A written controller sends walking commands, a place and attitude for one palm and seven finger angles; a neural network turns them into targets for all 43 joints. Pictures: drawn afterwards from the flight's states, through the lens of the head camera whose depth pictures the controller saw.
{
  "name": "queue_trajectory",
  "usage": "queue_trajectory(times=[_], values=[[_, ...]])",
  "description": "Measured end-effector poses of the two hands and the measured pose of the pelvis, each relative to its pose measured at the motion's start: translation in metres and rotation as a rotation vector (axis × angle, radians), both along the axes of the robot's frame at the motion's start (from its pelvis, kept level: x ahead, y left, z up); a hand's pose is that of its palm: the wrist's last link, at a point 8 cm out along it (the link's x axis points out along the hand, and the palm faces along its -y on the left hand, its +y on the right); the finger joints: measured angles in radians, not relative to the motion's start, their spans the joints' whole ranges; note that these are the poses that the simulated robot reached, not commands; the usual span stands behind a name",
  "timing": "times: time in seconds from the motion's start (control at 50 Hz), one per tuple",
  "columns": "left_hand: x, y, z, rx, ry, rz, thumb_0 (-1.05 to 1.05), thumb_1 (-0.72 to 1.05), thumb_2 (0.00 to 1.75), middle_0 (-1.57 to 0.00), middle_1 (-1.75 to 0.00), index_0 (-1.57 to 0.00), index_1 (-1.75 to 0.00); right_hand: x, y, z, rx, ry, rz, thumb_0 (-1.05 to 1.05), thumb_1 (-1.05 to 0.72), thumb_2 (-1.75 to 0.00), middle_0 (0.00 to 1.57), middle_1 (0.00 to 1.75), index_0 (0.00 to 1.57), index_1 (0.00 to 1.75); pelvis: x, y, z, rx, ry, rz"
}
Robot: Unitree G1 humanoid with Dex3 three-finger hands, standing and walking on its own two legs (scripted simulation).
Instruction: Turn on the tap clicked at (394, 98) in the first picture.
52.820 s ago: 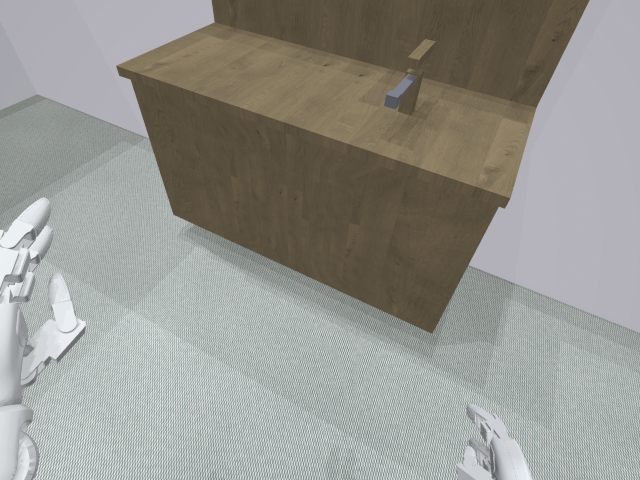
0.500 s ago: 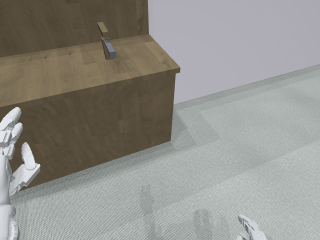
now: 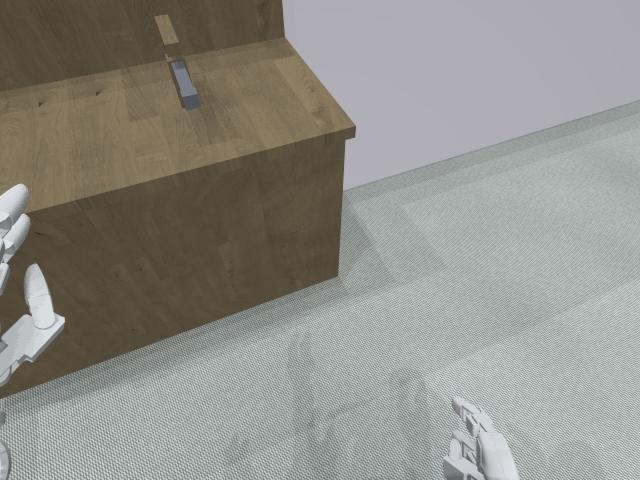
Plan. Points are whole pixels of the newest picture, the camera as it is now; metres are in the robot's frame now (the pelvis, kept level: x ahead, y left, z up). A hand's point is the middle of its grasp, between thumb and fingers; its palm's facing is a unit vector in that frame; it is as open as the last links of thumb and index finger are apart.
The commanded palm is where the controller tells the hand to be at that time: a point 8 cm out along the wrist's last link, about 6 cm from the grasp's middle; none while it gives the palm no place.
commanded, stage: take the last steps up to it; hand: left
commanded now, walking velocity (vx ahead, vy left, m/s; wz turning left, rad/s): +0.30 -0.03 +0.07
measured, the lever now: (190, 99) +0.73 +0.28 +0.07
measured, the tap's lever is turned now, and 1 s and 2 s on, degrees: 0 0 0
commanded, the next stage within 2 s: come to a stop and stand still in 0.78 s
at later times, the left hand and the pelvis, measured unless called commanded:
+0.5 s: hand (126, 175) +0.38 +0.23 +0.19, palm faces +0.39 -0.81 -0.43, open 7.4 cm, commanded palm +0.32 +0.27 +0.19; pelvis +0.16 -0.01 +0.01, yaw +0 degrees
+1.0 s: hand (175, 107) +0.52 +0.22 +0.18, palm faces +0.44 -0.82 -0.38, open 7.4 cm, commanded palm +0.45 +0.25 +0.19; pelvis +0.30 -0.03 +0.01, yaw +2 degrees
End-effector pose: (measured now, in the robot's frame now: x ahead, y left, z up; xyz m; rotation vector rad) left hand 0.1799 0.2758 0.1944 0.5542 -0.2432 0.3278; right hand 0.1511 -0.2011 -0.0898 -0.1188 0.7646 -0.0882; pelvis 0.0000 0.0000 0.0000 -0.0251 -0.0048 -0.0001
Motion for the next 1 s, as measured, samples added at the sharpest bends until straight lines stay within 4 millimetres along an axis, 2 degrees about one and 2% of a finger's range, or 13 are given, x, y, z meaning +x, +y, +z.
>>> queue_trajectory(times=[0.08,0.16,0.24,0.32,0.4,0.5,0.56,0.62,0.66,0.78,0.86,0.94,1.0], values=[[0.021,-0.007,-0.01,-0.062,0.013,0.024,0.01,0.89,0.9,-0.21,-0.3,-0.21,-0.3,0.025,-0.023,-0.004,-0.041,0.057,0.0,0.02,-0.91,-0.89,0.2,0.3,0.2,0.3,0.023,-0.007,0.002,0.004,-0.006,0.013],[0.042,-0.004,-0.015,-0.093,0.039,0.049,0.01,0.89,0.9,-0.22,-0.3,-0.22,-0.3,0.051,-0.042,0.011,-0.104,0.067,-0.025,0.02,-0.91,-0.89,0.2,0.3,0.2,0.3,0.048,-0.009,0.009,0.019,-0.001,0.009],[0.068,0.001,-0.012,-0.111,-0.022,0.03,0.01,0.89,0.9,-0.22,-0.3,-0.22,-0.3,0.082,-0.052,0.027,-0.177,0.032,-0.03,0.02,-0.91,-0.9,0.2,0.3,0.2,0.3,0.076,-0.004,0.008,0.016,-0.01,0.019],[0.1,0.008,-0.01,-0.1,-0.107,0.001,0.01,0.89,0.9,-0.21,-0.3,-0.21,-0.3,0.117,-0.051,0.031,-0.195,-0.034,-0.061,0.02,-0.91,-0.9,0.2,0.3,0.2,0.3,0.102,0.002,-0.003,0.023,-0.025,0.0],[0.134,0.009,-0.001,-0.077,-0.093,0.006,0.01,0.89,0.9,-0.21,-0.3,-0.21,-0.3,0.144,-0.034,0.034,-0.131,-0.064,-0.044,0.02,-0.91,-0.9,0.19,0.3,0.2,0.29,0.125,-0.002,0.005,0.019,-0.009,0.003],[0.163,-0.005,0.012,-0.033,-0.049,0.004,0.01,0.89,0.9,-0.21,-0.3,-0.21,-0.3,0.169,-0.018,0.027,-0.03,-0.048,-0.014,0.02,-0.91,-0.9,0.2,0.3,0.2,0.3,0.156,-0.012,0.013,0.006,0.013,-0.001],[0.178,-0.016,0.008,-0.003,-0.003,0.018,0.01,0.89,0.9,-0.21,-0.3,-0.21,-0.3,0.184,-0.02,0.013,0.008,-0.026,0.0,0.01,-0.91,-0.9,0.2,0.3,0.2,0.3,0.179,-0.023,0.009,0.009,0.012,0.007],[0.193,-0.026,-0.004,-0.009,0.019,0.048,0.01,0.89,0.9,-0.21,-0.3,-0.21,-0.3,0.202,-0.031,-0.005,0.008,0.018,0.019,0.01,-0.9,-0.89,0.2,0.3,0.2,0.3,0.198,-0.033,0.001,-0.001,0.0,0.031],[0.202,-0.029,-0.01,-0.055,0.025,0.063,0.01,0.89,0.9,-0.21,-0.3,-0.21,-0.3,0.213,-0.04,-0.008,-0.013,0.054,0.027,0.02,-0.9,-0.89,0.2,0.3,0.2,0.3,0.21,-0.036,0.002,0.006,-0.006,0.036],[0.233,-0.03,-0.011,-0.096,0.006,0.062,0.01,0.89,0.9,-0.22,-0.3,-0.22,-0.3,0.253,-0.065,0.013,-0.113,0.056,0.011,0.02,-0.91,-0.89,0.2,0.3,0.2,0.3,0.244,-0.036,0.01,0.029,-0.014,0.036],[0.258,-0.023,-0.006,-0.087,-0.093,0.016,0.01,0.88,0.9,-0.22,-0.3,-0.22,-0.3,0.286,-0.073,0.023,-0.178,-0.016,-0.014,0.02,-0.91,-0.9,0.2,0.3,0.2,0.3,0.269,-0.028,-0.001,0.011,-0.031,0.038],[0.285,-0.016,-0.003,-0.077,-0.111,0.023,0.01,0.89,0.9,-0.21,-0.3,-0.21,-0.3,0.313,-0.066,0.032,-0.151,-0.061,-0.032,0.02,-0.91,-0.9,0.19,0.3,0.2,0.29,0.289,-0.03,0.001,0.026,-0.023,0.029],[0.301,-0.019,0.001,-0.079,-0.081,0.044,0.01,0.89,0.9,-0.21,-0.3,-0.21,-0.3,0.329,-0.055,0.035,-0.106,-0.072,0.005,0.02,-0.91,-0.9,0.19,0.3,0.2,0.29,0.302,-0.034,0.009,0.02,-0.011,0.036]])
